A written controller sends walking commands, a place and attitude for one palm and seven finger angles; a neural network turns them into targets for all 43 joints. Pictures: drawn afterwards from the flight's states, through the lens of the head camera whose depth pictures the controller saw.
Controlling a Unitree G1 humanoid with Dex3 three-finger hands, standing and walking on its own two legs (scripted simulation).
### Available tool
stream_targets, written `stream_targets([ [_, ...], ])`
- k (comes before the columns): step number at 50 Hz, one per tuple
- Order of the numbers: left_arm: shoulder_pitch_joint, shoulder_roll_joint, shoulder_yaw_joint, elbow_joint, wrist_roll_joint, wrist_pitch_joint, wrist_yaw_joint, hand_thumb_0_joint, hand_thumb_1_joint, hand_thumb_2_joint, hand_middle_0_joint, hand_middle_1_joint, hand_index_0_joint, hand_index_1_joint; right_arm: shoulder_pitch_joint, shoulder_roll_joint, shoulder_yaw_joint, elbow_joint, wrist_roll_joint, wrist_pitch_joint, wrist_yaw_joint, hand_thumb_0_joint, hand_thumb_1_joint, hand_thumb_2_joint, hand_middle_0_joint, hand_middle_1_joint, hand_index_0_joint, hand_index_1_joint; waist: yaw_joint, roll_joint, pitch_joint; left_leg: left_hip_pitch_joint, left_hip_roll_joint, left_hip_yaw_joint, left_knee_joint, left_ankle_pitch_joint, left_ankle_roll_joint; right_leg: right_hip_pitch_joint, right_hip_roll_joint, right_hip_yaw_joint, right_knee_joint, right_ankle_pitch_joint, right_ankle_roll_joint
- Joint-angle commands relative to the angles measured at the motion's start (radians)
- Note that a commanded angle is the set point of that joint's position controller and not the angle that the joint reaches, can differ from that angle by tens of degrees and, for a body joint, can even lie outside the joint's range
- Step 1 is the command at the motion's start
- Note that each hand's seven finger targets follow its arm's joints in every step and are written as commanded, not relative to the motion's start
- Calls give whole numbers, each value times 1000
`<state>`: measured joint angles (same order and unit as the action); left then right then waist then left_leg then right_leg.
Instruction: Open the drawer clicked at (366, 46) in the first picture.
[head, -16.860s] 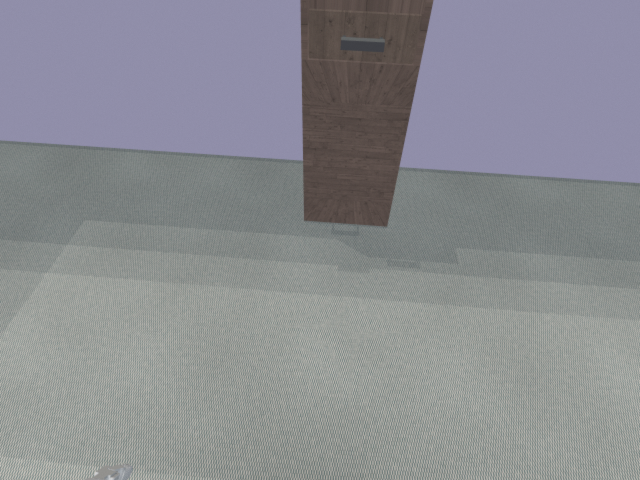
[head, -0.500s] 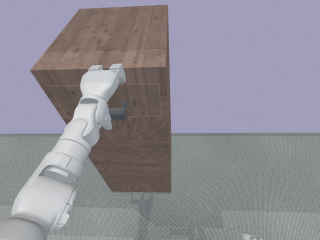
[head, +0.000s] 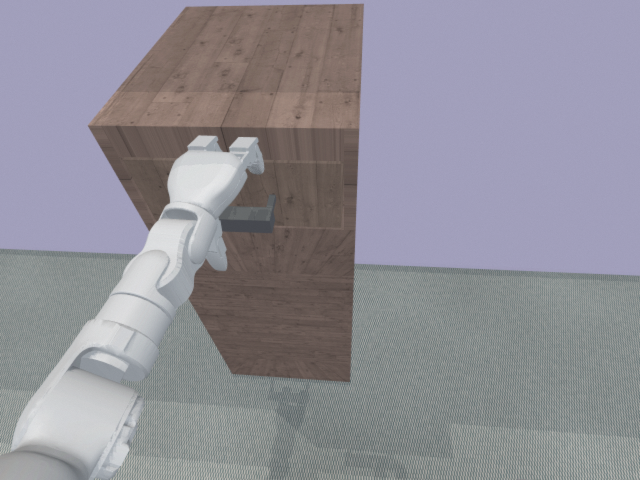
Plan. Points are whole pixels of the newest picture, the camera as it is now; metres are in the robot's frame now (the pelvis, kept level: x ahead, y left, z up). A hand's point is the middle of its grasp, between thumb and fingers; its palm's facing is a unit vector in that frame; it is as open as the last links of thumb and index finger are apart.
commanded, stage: move the hooked fingers above the handle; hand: left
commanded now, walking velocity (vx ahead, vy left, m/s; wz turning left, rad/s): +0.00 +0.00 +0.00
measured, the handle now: (234, 208) +0.50 +0.16 +0.04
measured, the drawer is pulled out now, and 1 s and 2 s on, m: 0.00 0.00 0.00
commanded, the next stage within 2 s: lift the fingers back up to retry in 0.80 s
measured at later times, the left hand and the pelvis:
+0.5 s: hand (228, 200) +0.44 +0.15 +0.12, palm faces +0.13 -0.08 -0.99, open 13.8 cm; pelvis +0.00 +0.01 +0.00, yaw -1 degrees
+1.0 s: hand (224, 204) +0.44 +0.15 +0.12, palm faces +0.12 -0.05 -0.99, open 13.8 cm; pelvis +0.00 +0.00 +0.00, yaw -1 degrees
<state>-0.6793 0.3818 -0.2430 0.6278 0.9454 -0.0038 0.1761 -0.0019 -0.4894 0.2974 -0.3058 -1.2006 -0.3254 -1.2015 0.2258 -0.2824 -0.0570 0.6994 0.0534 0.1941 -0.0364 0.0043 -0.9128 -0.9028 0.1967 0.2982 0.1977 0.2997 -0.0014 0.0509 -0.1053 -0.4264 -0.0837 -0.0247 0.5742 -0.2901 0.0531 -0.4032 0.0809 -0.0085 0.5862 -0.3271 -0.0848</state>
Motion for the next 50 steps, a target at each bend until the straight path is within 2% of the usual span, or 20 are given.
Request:
stream_targets([
  [1,-487,206,137,4,29,163,49,0,-500,300,-300,-1200,-300,-1200,-40,-101,0,-112,3,-19,4,0,-900,-900,200,300,200,300,-11,-84,-294,129,39,27,-53,269,-5,112,-54,55,-82,283,35],
  [5,-389,150,91,-38,25,201,-43,0,-500,300,-300,-1200,-300,-1200,-58,-99,2,-173,-1,13,6,0,-900,-900,200,300,200,300,-4,-121,-375,135,38,35,-37,380,3,229,-64,64,-55,484,42],
  [7,-300,197,131,-8,17,193,-84,0,-500,300,-300,-1200,-300,-1200,-71,-103,11,-187,3,25,-1,0,-900,-900,200,300,200,300,5,-186,-313,92,34,37,-45,353,4,250,-69,70,-63,497,50],
  [9,-294,132,70,-18,16,175,-117,0,-500,300,-300,-1200,-300,-1200,-78,-95,20,-199,9,28,-7,0,-900,-900,200,300,200,300,-9,-191,-215,75,35,37,-60,290,6,187,-69,68,-82,427,52],
  [10,-326,108,49,-56,14,158,-127,0,-500,300,-300,-1200,-300,-1200,-75,-93,17,-200,7,26,-8,0,-900,-900,200,300,200,300,-18,-175,-198,96,39,37,-61,277,8,157,-68,68,-94,397,51],
  [15,-515,143,74,-363,24,-3,-72,0,-500,300,-300,-1200,-300,-1200,-62,-65,-3,-211,-7,-4,-12,0,-900,-900,200,300,200,300,-19,14,-350,268,44,0,-25,374,4,105,-50,68,-63,355,26],
  [18,-591,169,112,-378,23,-35,8,0,-500,300,-300,-1200,-300,-1200,-32,-57,-14,-172,-10,-26,-6,0,-900,-900,200,300,200,300,-29,38,-385,319,53,-24,-10,420,-17,50,-36,48,-47,314,22],
  [22,-536,258,217,-207,30,48,96,0,-500,300,-300,-1200,-300,-1200,-43,-71,-3,-126,-12,-27,-4,0,-900,-900,200,300,200,300,3,-41,-371,226,45,0,-33,377,-23,110,-37,47,-47,315,22],
  [24,-512,187,159,-98,37,126,100,0,-500,300,-300,-1200,-300,-1200,-60,-68,5,-115,-4,-23,1,0,-900,-900,200,300,200,300,-2,-70,-323,191,51,11,-46,359,-23,101,-40,35,-52,315,25],
  [28,-395,101,60,86,38,278,-3,0,-500,300,-300,-1200,-300,-1200,-59,-97,8,-130,8,14,7,0,-900,-900,200,300,200,300,-18,-150,-285,148,51,33,-57,352,-13,142,-52,44,-79,370,37],
  [29,-392,69,24,56,27,287,-44,0,-500,300,-300,-1200,-300,-1200,-59,-100,6,-146,12,24,8,0,-900,-900,200,300,200,300,-29,-158,-276,153,50,31,-56,364,-10,147,-55,43,-81,398,40],
  [31,-367,97,40,27,18,284,-93,0,-500,300,-300,-1200,-300,-1200,-72,-100,11,-163,13,37,2,0,-900,-900,200,300,200,300,-24,-173,-263,149,45,36,-57,357,-3,170,-60,51,-85,426,45],
  [34,-314,90,25,31,21,244,-150,0,-500,300,-300,-1200,-300,-1200,-80,-95,26,-187,15,37,-10,0,-900,-900,200,300,200,300,-22,-187,-195,110,38,36,-63,293,1,159,-66,57,-90,388,47],
  [35,-347,69,5,-21,20,213,-164,0,-500,300,-300,-1200,-300,-1200,-84,-93,24,-192,9,36,-12,0,-900,-900,200,300,200,300,-25,-162,-197,118,37,34,-62,278,3,148,-69,65,-97,376,46],
  [37,-399,114,42,-149,19,130,-168,0,-500,300,-300,-1200,-300,-1200,-86,-88,16,-213,0,32,-16,0,-900,-900,200,300,200,300,-15,-110,-235,139,36,24,-56,271,6,159,-72,75,-91,346,36],
  [40,-519,189,109,-389,23,-17,-105,0,-500,300,-300,-1200,-300,-1200,-79,-65,1,-225,-13,5,-23,0,-900,-900,200,300,200,300,0,36,-379,241,36,13,-29,343,9,170,-60,92,-64,379,25],
  [42,-545,242,166,-439,23,-66,-35,0,-500,300,-300,-1200,-300,-1200,-59,-56,-6,-207,-16,-11,-21,0,-900,-900,200,300,200,300,3,57,-414,262,38,0,-19,385,-2,160,-51,82,-52,370,21],
  [43,-560,226,160,-409,24,-67,3,0,-500,300,-300,-1200,-300,-1200,-57,-50,-6,-190,-13,-20,-18,0,-900,-900,200,300,200,300,-11,40,-387,260,42,-5,-17,372,-6,123,-44,74,-52,345,22],
  [47,-496,189,164,-134,28,56,91,0,-500,300,-300,-1200,-300,-1200,-52,-68,-2,-129,0,-34,-5,0,-900,-900,200,300,200,300,-22,-83,-249,154,46,8,-50,245,-13,60,-39,54,-78,215,28],
  [50,-517,77,46,-15,35,180,77,0,-500,300,-300,-1200,-300,-1200,-58,-80,0,-113,8,-29,6,0,-900,-900,200,300,200,300,-39,-79,-255,163,51,18,-60,234,-14,40,-44,43,-88,209,33],
])
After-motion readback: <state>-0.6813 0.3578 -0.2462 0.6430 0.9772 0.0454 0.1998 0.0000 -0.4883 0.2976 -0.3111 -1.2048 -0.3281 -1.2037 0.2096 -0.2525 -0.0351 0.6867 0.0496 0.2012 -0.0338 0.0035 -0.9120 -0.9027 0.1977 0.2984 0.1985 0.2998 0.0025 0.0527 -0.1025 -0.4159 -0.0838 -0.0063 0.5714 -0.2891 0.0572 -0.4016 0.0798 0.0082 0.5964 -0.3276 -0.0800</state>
